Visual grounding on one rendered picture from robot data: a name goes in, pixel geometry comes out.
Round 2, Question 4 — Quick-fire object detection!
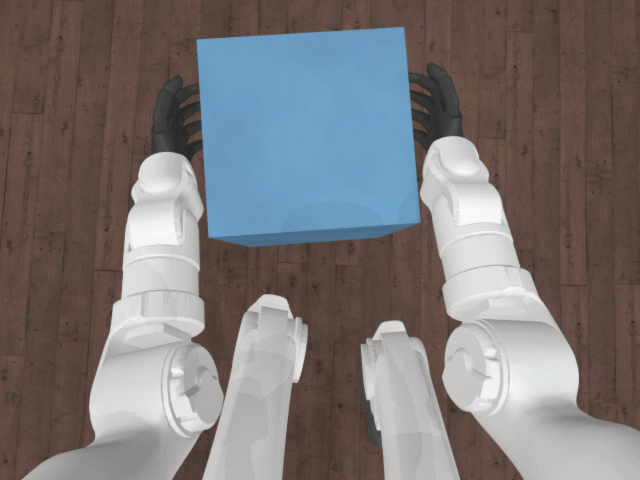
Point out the left robot hand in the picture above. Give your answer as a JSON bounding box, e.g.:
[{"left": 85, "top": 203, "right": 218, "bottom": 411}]
[{"left": 151, "top": 75, "right": 203, "bottom": 163}]

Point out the right robot hand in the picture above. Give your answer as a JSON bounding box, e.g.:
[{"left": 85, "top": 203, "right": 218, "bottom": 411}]
[{"left": 408, "top": 62, "right": 464, "bottom": 155}]

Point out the robot right shin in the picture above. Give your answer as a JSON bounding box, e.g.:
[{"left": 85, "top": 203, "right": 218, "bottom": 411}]
[{"left": 370, "top": 320, "right": 429, "bottom": 431}]

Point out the robot right upper arm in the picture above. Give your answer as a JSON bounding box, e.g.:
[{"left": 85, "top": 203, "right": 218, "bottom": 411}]
[{"left": 442, "top": 319, "right": 640, "bottom": 480}]

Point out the left robot forearm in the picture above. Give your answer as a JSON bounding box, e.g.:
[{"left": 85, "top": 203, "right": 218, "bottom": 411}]
[{"left": 89, "top": 152, "right": 205, "bottom": 429}]

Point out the carton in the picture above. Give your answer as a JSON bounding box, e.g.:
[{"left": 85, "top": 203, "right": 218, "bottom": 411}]
[{"left": 197, "top": 27, "right": 421, "bottom": 247}]

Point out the robot left upper arm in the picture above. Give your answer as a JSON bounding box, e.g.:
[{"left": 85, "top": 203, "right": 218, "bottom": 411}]
[{"left": 22, "top": 341, "right": 224, "bottom": 480}]

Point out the right robot forearm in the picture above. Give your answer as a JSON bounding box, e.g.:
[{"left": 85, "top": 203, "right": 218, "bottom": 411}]
[{"left": 420, "top": 136, "right": 579, "bottom": 386}]

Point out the robot right foot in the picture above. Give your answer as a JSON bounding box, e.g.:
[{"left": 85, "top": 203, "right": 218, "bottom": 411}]
[{"left": 359, "top": 356, "right": 383, "bottom": 449}]

